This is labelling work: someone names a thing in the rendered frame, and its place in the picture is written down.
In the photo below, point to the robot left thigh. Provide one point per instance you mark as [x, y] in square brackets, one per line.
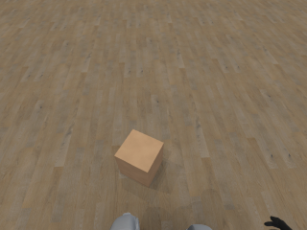
[126, 222]

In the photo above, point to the robot right hand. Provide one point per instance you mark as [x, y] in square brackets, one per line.
[278, 223]

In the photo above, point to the carton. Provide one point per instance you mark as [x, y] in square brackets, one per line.
[140, 157]

